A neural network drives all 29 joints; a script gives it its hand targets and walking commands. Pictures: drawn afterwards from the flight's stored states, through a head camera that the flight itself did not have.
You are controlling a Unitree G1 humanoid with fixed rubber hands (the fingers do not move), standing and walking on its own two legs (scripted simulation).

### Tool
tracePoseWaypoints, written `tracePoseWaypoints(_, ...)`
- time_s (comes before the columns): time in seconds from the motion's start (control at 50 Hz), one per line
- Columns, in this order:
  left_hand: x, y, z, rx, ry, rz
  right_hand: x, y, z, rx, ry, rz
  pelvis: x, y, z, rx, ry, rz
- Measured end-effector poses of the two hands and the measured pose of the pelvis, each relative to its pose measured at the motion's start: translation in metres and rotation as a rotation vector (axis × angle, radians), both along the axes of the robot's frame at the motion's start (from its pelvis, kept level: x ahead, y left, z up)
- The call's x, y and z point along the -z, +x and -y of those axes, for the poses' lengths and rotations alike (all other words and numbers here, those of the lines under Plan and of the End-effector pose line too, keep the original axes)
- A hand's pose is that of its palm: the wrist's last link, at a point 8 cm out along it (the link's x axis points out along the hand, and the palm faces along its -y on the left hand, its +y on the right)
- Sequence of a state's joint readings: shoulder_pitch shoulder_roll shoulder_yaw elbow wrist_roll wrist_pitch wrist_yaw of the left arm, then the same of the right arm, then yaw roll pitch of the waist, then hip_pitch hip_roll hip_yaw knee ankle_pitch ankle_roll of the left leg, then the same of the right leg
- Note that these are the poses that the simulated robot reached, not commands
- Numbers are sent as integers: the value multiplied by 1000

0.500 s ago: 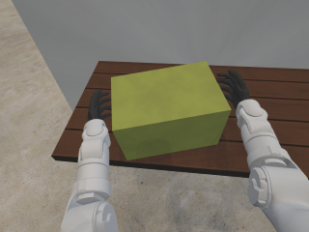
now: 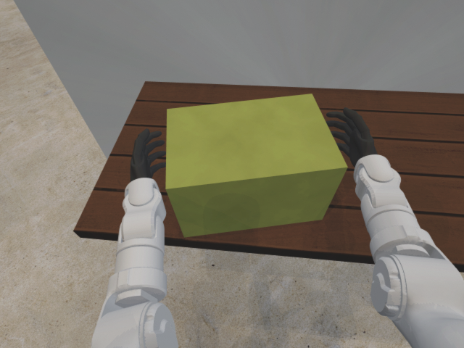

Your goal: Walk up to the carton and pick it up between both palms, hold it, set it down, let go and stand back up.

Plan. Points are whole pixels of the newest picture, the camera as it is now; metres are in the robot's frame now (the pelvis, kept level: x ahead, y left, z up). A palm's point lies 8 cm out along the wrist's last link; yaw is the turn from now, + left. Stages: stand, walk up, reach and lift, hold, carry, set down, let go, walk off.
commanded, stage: set down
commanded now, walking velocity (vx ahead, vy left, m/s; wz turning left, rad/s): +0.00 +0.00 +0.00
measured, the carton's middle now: (247, 166) +0.44 -0.01 +0.02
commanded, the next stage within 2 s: none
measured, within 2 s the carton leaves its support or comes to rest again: neither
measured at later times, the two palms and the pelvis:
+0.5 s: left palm (145, 181) +0.37 +0.17 +0.07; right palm (358, 155) +0.42 -0.21 +0.08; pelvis +0.00 +0.00 +0.00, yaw +0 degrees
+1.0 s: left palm (136, 192) +0.36 +0.19 +0.05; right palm (379, 155) +0.42 -0.25 +0.08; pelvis -0.01 +0.00 +0.00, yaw +0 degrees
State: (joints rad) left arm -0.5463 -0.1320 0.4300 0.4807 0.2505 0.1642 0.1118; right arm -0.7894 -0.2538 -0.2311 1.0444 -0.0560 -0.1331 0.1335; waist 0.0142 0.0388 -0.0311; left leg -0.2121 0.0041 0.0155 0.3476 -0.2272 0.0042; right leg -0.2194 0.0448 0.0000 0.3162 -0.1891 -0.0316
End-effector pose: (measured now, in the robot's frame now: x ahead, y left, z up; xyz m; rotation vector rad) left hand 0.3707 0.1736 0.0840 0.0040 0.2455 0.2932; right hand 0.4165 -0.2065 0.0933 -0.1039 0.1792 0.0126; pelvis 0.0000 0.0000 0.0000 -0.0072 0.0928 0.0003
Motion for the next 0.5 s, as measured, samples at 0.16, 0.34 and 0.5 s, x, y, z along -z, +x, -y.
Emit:
tracePoseWaypoints(0.16, 1, 0, 0, 0, 0, 11, 0, 0, 0, 1, 5, 2, 0, 0, 0, 0, 0, -1)
tracePoseWaypoints(0.34, 4, 0, 0, 1, 1, 23, 2, 1, 1, -13, 17, 1, 0, 1, 0, 0, 0, -7)
tracePoseWaypoints(0.5, 15, 0, -1, 10, 13, -3, 12, 3, 2, 8, 95, -16, 0, 0, 0, 0, 0, -25)
